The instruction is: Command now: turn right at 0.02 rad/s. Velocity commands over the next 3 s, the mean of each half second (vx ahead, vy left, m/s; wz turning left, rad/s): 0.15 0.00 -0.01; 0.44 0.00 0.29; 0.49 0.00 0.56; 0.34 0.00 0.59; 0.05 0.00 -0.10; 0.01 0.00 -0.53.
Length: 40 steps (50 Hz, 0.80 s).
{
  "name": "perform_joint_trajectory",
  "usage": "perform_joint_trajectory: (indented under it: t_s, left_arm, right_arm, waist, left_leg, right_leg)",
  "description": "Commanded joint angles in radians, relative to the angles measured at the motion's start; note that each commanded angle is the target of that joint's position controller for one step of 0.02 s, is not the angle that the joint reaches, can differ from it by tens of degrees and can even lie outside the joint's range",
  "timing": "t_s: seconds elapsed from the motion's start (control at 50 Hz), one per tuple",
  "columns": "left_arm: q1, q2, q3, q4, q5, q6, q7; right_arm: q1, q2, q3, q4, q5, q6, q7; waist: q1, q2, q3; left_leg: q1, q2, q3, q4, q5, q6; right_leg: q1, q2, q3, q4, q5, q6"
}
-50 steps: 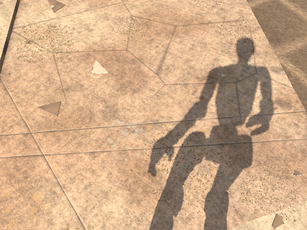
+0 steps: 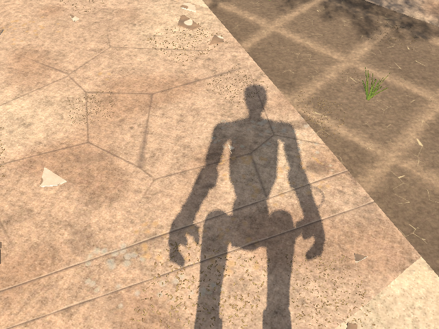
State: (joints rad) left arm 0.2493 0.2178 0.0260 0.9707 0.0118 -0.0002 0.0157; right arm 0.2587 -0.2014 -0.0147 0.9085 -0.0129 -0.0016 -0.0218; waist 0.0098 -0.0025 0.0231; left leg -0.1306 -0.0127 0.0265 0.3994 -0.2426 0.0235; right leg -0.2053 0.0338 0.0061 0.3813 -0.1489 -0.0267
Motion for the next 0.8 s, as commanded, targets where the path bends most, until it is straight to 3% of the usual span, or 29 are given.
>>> perform_joint_trajectory:
  t_s: [0.02,0.18,0.2,0.24,0.26,0.3,0.32,0.34,0.38,0.42,0.44,0.46,0.48,0.5,0.52,0.54,0.56,0.6,0.68,0.76,0.8]
  left_arm:
    - [0.006,0.08,0.014,-0.002,-0.001,-0.011,0.006]
    - [0.038,0.069,0.006,0.085,-0.003,-0.009,0.014]
    - [0.049,0.065,0.004,0.096,-0.002,-0.007,0.015]
    - [0.052,0.083,0.013,0.097,0.003,0.0,0.013]
    - [0.038,0.082,0.015,0.089,0.008,0.003,0.008]
    - [-0.013,0.027,0.005,0.058,0.018,-0.005,-0.006]
    - [-0.034,0.018,0.003,0.042,0.028,-0.015,-0.012]
    - [-0.041,0.033,0.008,0.033,0.026,-0.025,-0.017]
    - [-0.032,0.043,0.014,0.021,0.018,-0.045,-0.028]
    - [0.011,0.026,0.015,0.029,0.008,-0.062,-0.03]
    - [0.089,0.014,0.018,0.059,0.004,-0.067,-0.028]
    - [0.185,0.029,0.027,0.095,0.004,-0.072,-0.021]
    - [0.306,0.092,0.045,0.119,0.016,-0.081,-0.009]
    - [0.425,0.199,0.071,0.142,0.011,-0.078,-0.008]
    - [0.366,0.147,0.058,0.139,0.015,-0.069,-0.006]
    - [0.269,0.114,0.047,0.101,0.016,-0.074,-0.01]
    - [0.211,0.094,0.041,0.081,0.014,-0.082,-0.013]
    - [0.181,0.063,0.028,0.073,0.009,-0.099,-0.004]
    - [0.278,0.042,0.013,0.115,0.008,-0.114,0.006]
    - [0.258,0.032,0.0,0.108,0.01,-0.117,0.01]
    - [0.275,0.047,0.0,0.116,0.008,-0.119,0.016]
  right_arm:
    - [0.042,-0.103,-0.022,-0.004,0.0,-0.01,-0.005]
    - [0.061,-0.079,-0.011,0.071,0.001,-0.013,-0.009]
    - [0.077,-0.078,-0.011,0.082,0.0,-0.012,-0.009]
    - [0.093,-0.118,-0.027,0.089,-0.003,-0.001,-0.006]
    - [0.107,-0.128,-0.032,0.09,-0.003,0.004,-0.004]
    - [0.165,-0.147,-0.044,0.113,-0.001,0.006,-0.005]
    - [0.17,-0.149,-0.049,0.121,-0.002,0.001,-0.006]
    - [0.165,-0.144,-0.051,0.122,-0.008,-0.006,-0.004]
    - [0.143,-0.15,-0.057,0.12,-0.012,-0.023,0.002]
    - [0.105,-0.142,-0.059,0.119,-0.003,-0.033,0.007]
    - [0.082,-0.138,-0.061,0.114,0.002,-0.034,0.009]
    - [0.074,-0.122,-0.058,0.107,-0.002,-0.038,0.009]
    - [0.041,-0.07,-0.042,0.083,-0.007,-0.048,0.015]
    - [0.03,-0.023,-0.03,0.038,-0.005,-0.057,0.023]
    - [-0.016,-0.106,-0.05,0.031,-0.031,-0.055,0.027]
    - [-0.027,-0.087,-0.049,0.032,-0.027,-0.06,0.039]
    - [-0.012,-0.066,-0.043,0.046,-0.018,-0.067,0.048]
    - [0.004,-0.063,-0.046,0.063,-0.021,-0.061,0.059]
    - [-0.066,-0.042,-0.044,0.042,-0.014,-0.037,0.062]
    - [-0.236,-0.015,-0.024,-0.029,-0.012,-0.035,0.065]
    - [-0.296,-0.01,-0.016,-0.06,-0.011,-0.034,0.068]
  waist:
    - [-0.012,0.005,0.025]
    - [-0.007,0.004,0.031]
    - [-0.008,0.01,0.012]
    - [-0.015,0.05,0.044]
    - [-0.024,0.068,0.088]
    - [-0.047,0.147,0.152]
    - [-0.049,0.159,0.169]
    - [-0.043,0.138,0.162]
    - [-0.024,0.117,0.139]
    - [0.013,0.118,0.138]
    - [0.047,0.101,0.128]
    - [0.078,0.056,0.104]
    - [0.129,-0.114,0.071]
    - [0.145,-0.325,0.039]
    - [0.101,-0.157,0.102]
    - [0.054,-0.07,0.128]
    - [0.023,-0.042,0.123]
    - [-0.005,-0.039,0.094]
    - [0.0,-0.061,0.081]
    - [0.014,-0.073,0.126]
    - [0.024,-0.081,0.136]
  left_leg:
    - [-0.072,0.119,-0.124,-0.114,-0.001,0.031]
    - [-0.068,0.112,-0.117,-0.117,0.028,0.033]
    - [-0.063,0.103,-0.116,-0.125,-0.061,0.036]
    - [-0.095,0.094,-0.146,-0.131,-0.361,0.07]
    - [-0.112,0.117,-0.194,-0.16,-0.493,0.096]
    - [-0.076,0.238,-0.354,-0.266,-0.605,0.162]
    - [-0.078,0.301,-0.413,-0.303,-0.569,0.192]
    - [-0.058,0.319,-0.424,-0.315,-0.506,0.205]
    - [-0.02,0.302,-0.369,-0.29,-0.409,0.2]
    - [-0.108,0.242,-0.268,-0.234,-0.341,0.171]
    - [-0.194,0.201,-0.214,-0.174,-0.327,0.155]
    - [-0.295,0.157,-0.167,-0.075,-0.305,0.137]
    - [-0.417,0.072,-0.05,0.191,-0.236,0.098]
    - [-0.607,-0.043,0.069,0.481,-0.301,0.069]
    - [-0.644,0.016,-0.019,0.65,-0.289,0.086]
    - [-0.647,0.056,-0.053,0.692,-0.189,0.094]
    - [-0.615,0.081,-0.057,0.688,-0.105,0.087]
    - [-0.573,0.095,-0.048,0.663,-0.013,0.064]
    - [-0.622,0.06,-0.024,0.658,0.062,0.041]
    - [-0.568,0.038,0.05,0.427,0.173,0.036]
    - [-0.496,0.025,0.103,0.306,0.196,0.054]
  right_leg:
    - [0.032,-0.097,0.119,-0.066,0.03,-0.018]
    - [0.049,-0.105,0.117,-0.07,0.047,-0.018]
    - [0.055,-0.093,0.109,-0.067,-0.033,-0.02]
    - [-0.019,-0.038,0.066,0.008,-0.302,-0.043]
    - [-0.097,-0.02,0.053,0.049,-0.396,-0.051]
    - [-0.223,0.013,-0.034,0.211,-0.307,-0.044]
    - [-0.245,-0.019,-0.048,0.291,-0.231,-0.041]
    - [-0.275,-0.04,-0.038,0.337,-0.239,-0.044]
    - [-0.278,-0.057,-0.035,0.315,-0.271,-0.053]
    - [-0.106,-0.03,-0.077,0.168,-0.212,-0.061]
    - [0.048,0.003,-0.105,0.078,-0.151,-0.062]
    - [0.214,0.008,-0.077,0.029,-0.153,-0.063]
    - [0.348,-0.166,0.174,-0.116,-0.316,-0.087]
    - [0.42,-0.392,0.594,-0.272,-0.552,-0.191]
    - [0.323,-0.418,0.61,-0.258,-0.542,-0.222]
    - [0.26,-0.378,0.52,-0.251,-0.483,-0.207]
    - [0.227,-0.333,0.428,-0.264,-0.369,-0.184]
    - [0.224,-0.278,0.264,-0.281,-0.15,-0.145]
    - [0.264,-0.24,0.058,-0.243,0.269,-0.113]
    - [0.188,-0.207,-0.069,-0.257,0.394,-0.095]
    - [0.185,-0.22,-0.108,-0.256,0.473,-0.091]
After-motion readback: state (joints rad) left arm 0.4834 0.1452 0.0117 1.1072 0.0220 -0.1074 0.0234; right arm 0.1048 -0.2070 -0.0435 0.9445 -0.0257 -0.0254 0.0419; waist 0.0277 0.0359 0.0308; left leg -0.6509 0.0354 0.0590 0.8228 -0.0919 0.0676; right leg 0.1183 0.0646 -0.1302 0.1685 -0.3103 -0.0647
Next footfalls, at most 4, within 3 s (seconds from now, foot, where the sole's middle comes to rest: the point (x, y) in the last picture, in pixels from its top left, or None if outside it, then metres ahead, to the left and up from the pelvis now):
0.94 left None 0.43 0.05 -0.78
1.50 right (222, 250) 0.80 0.03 -0.78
1.98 left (140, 245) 0.82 0.31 -0.78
2.48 right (199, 235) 0.87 0.11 -0.78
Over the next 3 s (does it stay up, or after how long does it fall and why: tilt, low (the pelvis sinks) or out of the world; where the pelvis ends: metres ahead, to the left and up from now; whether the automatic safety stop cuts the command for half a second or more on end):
stays up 0.78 0.19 -0.01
